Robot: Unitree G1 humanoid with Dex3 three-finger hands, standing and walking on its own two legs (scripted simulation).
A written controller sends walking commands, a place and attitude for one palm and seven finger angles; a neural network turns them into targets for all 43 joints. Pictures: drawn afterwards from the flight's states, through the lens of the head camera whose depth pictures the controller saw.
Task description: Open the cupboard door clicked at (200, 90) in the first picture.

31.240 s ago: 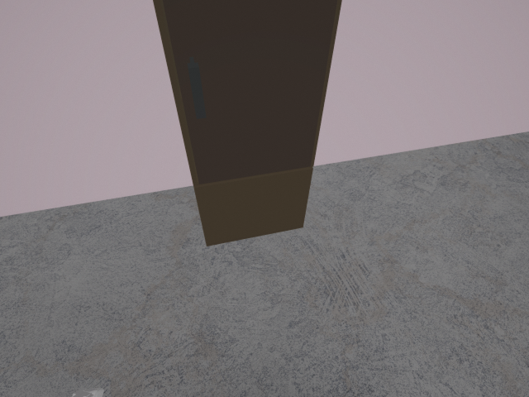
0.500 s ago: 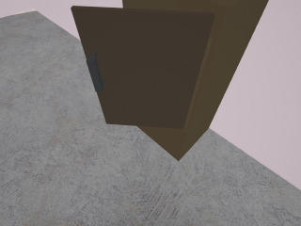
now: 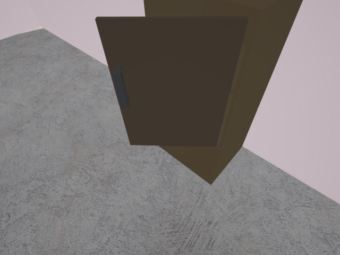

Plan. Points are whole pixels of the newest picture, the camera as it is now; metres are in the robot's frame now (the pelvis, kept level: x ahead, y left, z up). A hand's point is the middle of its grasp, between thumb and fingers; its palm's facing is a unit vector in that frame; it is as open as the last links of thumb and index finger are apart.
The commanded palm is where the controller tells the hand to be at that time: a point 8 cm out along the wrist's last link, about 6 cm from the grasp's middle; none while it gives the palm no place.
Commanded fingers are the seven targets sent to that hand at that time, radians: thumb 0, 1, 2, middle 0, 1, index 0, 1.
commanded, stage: look again from close up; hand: left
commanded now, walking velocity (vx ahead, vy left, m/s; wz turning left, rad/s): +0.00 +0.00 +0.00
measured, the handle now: (122, 86) +0.62 +0.22 +0.04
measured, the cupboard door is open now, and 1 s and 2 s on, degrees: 40 40 40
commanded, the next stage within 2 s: shuffle to correct the standing spot in 0.60 s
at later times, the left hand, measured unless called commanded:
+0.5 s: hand out of the picture +0.03 +0.14 -0.17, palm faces +0.01 -0.98 -0.22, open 7.3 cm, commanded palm none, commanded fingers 0.00 0.90 0.90 -0.20 -0.30 -0.20 -0.30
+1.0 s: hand out of the picture +0.01 +0.12 -0.18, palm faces +0.11 -0.98 -0.15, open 7.3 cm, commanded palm none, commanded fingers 0.00 0.90 0.90 -0.20 -0.30 -0.20 -0.30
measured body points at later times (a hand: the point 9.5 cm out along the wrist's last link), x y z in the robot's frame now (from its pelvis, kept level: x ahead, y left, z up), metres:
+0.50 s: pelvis +0.01 -0.04 +0.00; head +0.03 -0.05 +0.45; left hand +0.03 +0.19 -0.15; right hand +0.02 -0.25 -0.16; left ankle +0.00 +0.08 -0.74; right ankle +0.02 -0.16 -0.74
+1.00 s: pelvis +0.04 -0.04 +0.00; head +0.05 -0.03 +0.45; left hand +0.00 +0.17 -0.17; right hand +0.03 -0.27 -0.16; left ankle +0.00 +0.07 -0.74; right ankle +0.02 -0.16 -0.74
